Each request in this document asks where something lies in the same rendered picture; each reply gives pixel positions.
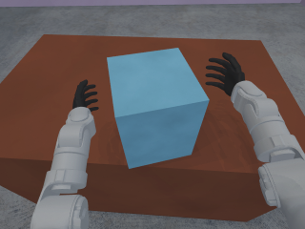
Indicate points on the carton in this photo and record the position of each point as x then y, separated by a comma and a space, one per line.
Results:
158, 105

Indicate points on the robot left hand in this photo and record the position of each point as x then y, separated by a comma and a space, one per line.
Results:
80, 96

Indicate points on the left robot forearm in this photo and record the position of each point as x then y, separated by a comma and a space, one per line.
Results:
70, 157

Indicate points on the robot right hand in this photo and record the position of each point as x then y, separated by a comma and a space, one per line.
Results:
232, 71

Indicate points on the right robot forearm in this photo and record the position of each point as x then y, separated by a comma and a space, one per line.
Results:
272, 139

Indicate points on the right robot upper arm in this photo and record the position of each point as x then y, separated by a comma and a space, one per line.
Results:
283, 185

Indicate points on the pedestal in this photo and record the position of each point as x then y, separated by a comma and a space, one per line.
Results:
219, 180

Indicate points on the left robot upper arm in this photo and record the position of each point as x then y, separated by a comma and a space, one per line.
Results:
61, 212

